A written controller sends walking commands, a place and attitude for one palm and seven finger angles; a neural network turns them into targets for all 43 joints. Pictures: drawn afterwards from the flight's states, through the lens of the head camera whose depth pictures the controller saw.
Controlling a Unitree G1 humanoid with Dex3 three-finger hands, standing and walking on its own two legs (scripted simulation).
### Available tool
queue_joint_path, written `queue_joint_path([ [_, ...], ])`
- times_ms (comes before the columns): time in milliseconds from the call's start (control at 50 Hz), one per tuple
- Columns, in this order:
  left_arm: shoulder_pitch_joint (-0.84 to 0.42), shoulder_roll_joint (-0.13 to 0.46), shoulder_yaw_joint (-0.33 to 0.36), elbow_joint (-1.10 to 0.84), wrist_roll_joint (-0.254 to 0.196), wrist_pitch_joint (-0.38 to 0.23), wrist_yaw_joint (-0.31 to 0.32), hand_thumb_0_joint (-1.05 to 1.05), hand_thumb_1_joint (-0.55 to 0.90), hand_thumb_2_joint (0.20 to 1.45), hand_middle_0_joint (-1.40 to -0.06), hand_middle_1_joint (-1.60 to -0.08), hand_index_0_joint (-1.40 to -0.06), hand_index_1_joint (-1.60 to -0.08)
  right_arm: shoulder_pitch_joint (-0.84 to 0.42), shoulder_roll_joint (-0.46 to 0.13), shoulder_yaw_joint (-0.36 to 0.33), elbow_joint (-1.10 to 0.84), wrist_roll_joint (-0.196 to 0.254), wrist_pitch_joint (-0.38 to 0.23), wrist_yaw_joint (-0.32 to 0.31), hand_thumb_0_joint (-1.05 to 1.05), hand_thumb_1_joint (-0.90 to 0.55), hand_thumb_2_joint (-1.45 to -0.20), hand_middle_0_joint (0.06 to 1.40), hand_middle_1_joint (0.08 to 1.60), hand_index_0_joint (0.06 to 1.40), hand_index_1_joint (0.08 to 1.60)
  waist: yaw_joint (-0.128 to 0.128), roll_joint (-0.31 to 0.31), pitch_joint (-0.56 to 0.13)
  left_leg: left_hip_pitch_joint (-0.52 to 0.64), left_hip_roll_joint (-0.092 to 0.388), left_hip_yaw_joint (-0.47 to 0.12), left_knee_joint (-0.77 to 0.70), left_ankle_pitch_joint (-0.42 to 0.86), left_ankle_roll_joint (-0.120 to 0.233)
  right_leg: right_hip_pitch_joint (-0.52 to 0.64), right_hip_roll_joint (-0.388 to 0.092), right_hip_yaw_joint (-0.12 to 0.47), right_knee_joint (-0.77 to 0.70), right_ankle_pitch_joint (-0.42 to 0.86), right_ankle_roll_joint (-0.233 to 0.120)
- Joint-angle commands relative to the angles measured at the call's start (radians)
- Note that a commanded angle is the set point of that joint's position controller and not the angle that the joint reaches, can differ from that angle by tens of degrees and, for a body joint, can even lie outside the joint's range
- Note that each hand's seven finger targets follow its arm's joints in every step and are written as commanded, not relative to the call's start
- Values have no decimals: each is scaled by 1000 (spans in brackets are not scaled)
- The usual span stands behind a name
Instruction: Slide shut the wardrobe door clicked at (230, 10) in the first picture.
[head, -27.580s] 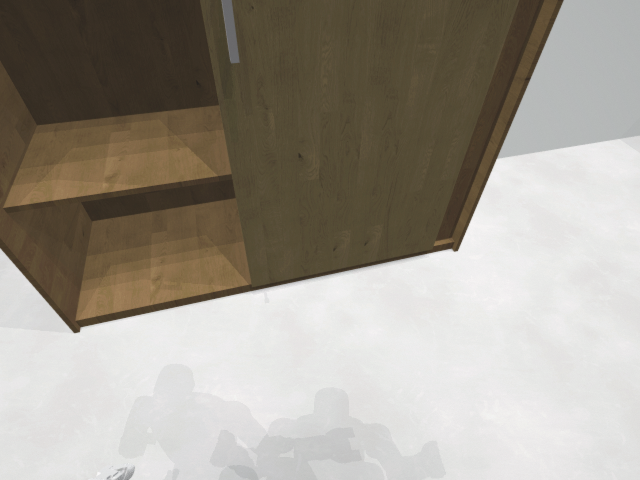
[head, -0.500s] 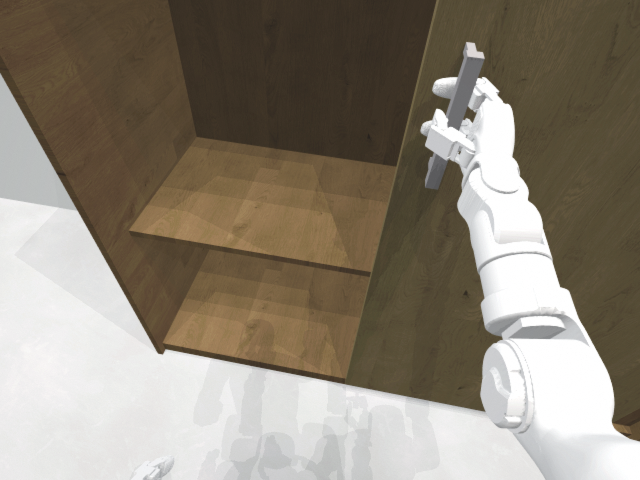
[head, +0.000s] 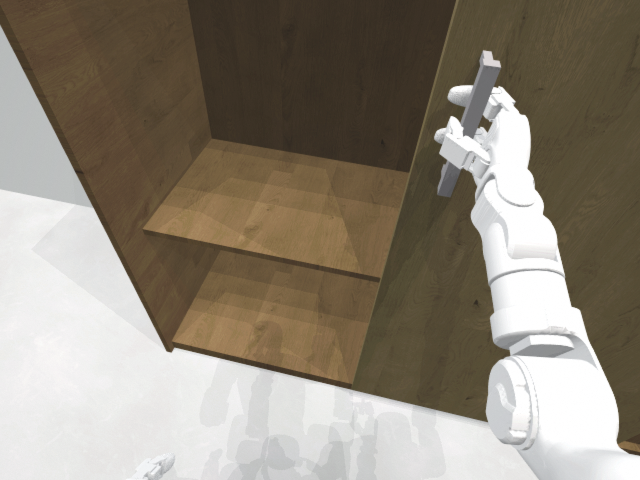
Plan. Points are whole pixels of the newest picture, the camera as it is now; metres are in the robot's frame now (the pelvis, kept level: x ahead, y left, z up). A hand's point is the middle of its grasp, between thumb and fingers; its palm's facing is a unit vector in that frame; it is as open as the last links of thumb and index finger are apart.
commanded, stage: grip the handle and tug to test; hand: right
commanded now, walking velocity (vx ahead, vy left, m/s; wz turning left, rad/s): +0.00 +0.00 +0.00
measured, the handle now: (464, 129) +0.51 -0.12 +0.22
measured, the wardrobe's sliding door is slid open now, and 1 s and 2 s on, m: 0.62 0.58 0.50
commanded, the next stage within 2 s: tug the door sideways, standing still in 0.06 s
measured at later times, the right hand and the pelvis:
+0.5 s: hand (446, 140) +0.46 -0.09 +0.23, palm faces +0.17 +0.99 -0.01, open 5.4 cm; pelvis +0.01 +0.00 +0.00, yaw -4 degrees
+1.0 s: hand (419, 139) +0.46 -0.06 +0.23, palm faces +0.14 +0.99 -0.05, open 5.6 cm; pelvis -0.01 -0.01 -0.01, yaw -5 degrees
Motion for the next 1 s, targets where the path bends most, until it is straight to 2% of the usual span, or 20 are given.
queue_joint_path([
  [0, -105, 137, 42, -141, -7, -54, -6, 0, 900, 900, -200, -300, -200, -300, -387, -172, 0, -264, 20, -15, -5, 0, -900, -900, 450, 1400, 450, 1400, -84, 101, -301, 165, 22, 24, 11, 459, 16, 76, 16, 30, 0, 417, -12],
  [20, -91, 105, 37, -149, 4, -40, 4, 0, 900, 900, -200, -300, -200, -300, -302, -116, -17, -310, 6, -15, -7, 0, -900, -900, 450, 1400, 450, 1400, -54, 93, -327, 179, 9, 29, 18, 463, 6, 128, -5, 19, -7, 430, -12],
  [80, -117, 105, 38, -168, 5, -27, 12, 0, 900, 900, -200, -300, -200, -300, -263, -118, -18, -414, 5, 5, -8, 0, -900, -900, 450, 1400, 450, 1400, -64, 88, -370, 213, 10, 26, 20, 527, 6, 157, -2, 14, 6, 495, -9],
  [100, -128, 138, 44, -153, -4, -35, -7, 0, 900, 900, -200, -300, -200, -300, -292, -170, -7, -348, 24, 38, -8, 0, -900, -900, 450, 1400, 450, 1400, -95, 137, -322, 204, 23, 28, 23, 571, 12, 91, 16, 24, 11, 501, -7],
  [120, -113, 108, 35, -153, 4, -16, 5, 0, 900, 900, -200, -300, -200, -300, -236, -116, -20, -362, 14, 44, -7, 0, -900, -900, 450, 1400, 450, 1400, -56, 125, -311, 203, 11, 31, 19, 536, 2, 124, -6, 13, -5, 471, -10],
  [140, -126, 114, 36, -170, 5, -9, 12, 0, 900, 900, -200, -300, -200, -300, -251, -140, -31, -446, 11, 42, -7, 0, -900, -900, 450, 1400, 450, 1400, -64, 123, -333, 223, 10, 26, 15, 549, 3, 134, -3, 13, 0, 486, -12],
  [180, -123, 106, 34, -148, 4, -9, 22, 0, 900, 900, -200, -300, -200, -300, -403, -69, 53, -411, 0, 60, -15, 0, -900, -900, 450, 1400, 450, 1400, -19, 104, -292, 162, 12, 27, 9, 530, -1, 141, 1, 12, 14, 467, -17],
  [200, -123, 133, 39, -120, -5, -20, 6, 0, 900, 900, -200, -300, -200, -300, -496, -108, 72, -326, 12, 89, -30, 0, -900, -900, 450, 1400, 450, 1400, -31, 125, -238, 122, 23, 29, 14, 539, 6, 90, 16, 29, 26, 466, -12],
  [220, -96, 100, 35, -112, 7, -11, 15, 0, 900, 900, -200, -300, -200, -300, -491, -21, 88, -334, -8, 85, -40, 0, -900, -900, 450, 1400, 450, 1400, 10, 89, -246, 95, 10, 34, 16, 487, -2, 139, -5, 25, 20, 449, -13],
  [280, -90, 95, 37, -106, 13, -13, 19, 0, 900, 900, -200, -300, -200, -300, -555, 18, 125, -353, -22, 79, -64, 0, -900, -900, 450, 1400, 450, 1400, 13, 10, -324, 75, 11, 29, 26, 499, 5, 205, 3, 35, 51, 514, -4],
  [300, -95, 125, 45, -84, 6, -24, -1, 0, 900, 900, -200, -300, -200, -300, -613, -30, 129, -285, -1, 97, -73, 0, -900, -900, 450, 1400, 450, 1400, -9, 84, -312, 78, 18, 39, 38, 544, 14, 151, 24, 55, 61, 541, 5],
  [320, -72, 91, 42, -89, 17, -13, 8, 0, 900, 900, -200, -300, -200, -300, -589, 51, 144, -321, -18, 78, -71, 0, -900, -900, 450, 1400, 450, 1400, 24, 46, -351, 72, 10, 35, 45, 524, 3, 210, 1, 43, 54, 540, 2],
  [380, -76, 90, 42, -90, 19, -15, 13, 0, 900, 900, -200, -300, -200, -300, -622, 105, 188, -274, -14, 50, -65, 0, -900, -900, 450, 1400, 450, 1400, 34, 92, -361, 66, 10, 33, 43, 521, 0, 211, 10, 49, 66, 517, -8],
  [400, -86, 119, 46, -71, 7, -27, -6, 0, 900, 900, -200, -300, -200, -300, -681, 57, 198, -211, 12, 59, -67, 0, -900, -900, 450, 1400, 450, 1400, 12, 141, -326, 68, 21, 37, 49, 554, 9, 147, 29, 64, 69, 517, -3],
  [420, -63, 89, 41, -74, 20, -19, 3, 0, 900, 900, -200, -300, -200, -300, -641, 137, 204, -207, -3, 41, -63, 0, -900, -900, 450, 1400, 450, 1400, 46, 125, -336, 50, 10, 38, 52, 499, -2, 192, 8, 58, 57, 485, -6],
  [480, -66, 86, 41, -76, 18, -29, 6, 0, 900, 900, -200, -300, -200, -300, -719, 169, 246, -210, -11, -7, -62, 0, -900, -900, 450, 1400, 450, 1400, 52, 52, -359, 7, 9, 35, 49, 445, 5, 236, 9, 71, 73, 482, -2],
  [500, -76, 114, 47, -54, 4, -42, -18, 0, 900, 900, -200, -300, -200, -300, -786, 110, 256, -146, 13, 1, -64, 0, -900, -900, 450, 1400, 450, 1400, 28, 91, -323, 2, 18, 42, 53, 467, 15, 172, 28, 88, 78, 485, 5],
  [520, -49, 84, 41, -59, 17, -35, -10, 0, 900, 900, -200, -300, -200, -300, -727, 198, 262, -137, -6, -16, -60, 0, -900, -900, 450, 1400, 450, 1400, 60, 47, -336, -25, 6, 40, 59, 413, 6, 226, 8, 81, 69, 456, 3],
  [680, -27, 87, 42, -39, 19, -79, -20, 0, 900, 900, -200, -300, -200, -300, -864, 290, 338, -71, 9, -108, -72, 0, -900, -900, 450, 1400, 450, 1400, 84, 47, -331, -109, -1, 46, 59, 301, 7, 243, 0, 118, 80, 386, 13],
  [980, 30, 94, 46, 13, 30, -134, -45, 0, 900, 900, -200, -300, -200, -300, -925, 330, 334, 97, 4, -175, -125, 0, -900, -900, 450, 1400, 450, 1400, 94, 40, -303, -185, -6, 51, 81, 194, 5, 172, 0, 128, 77, 273, 27],
])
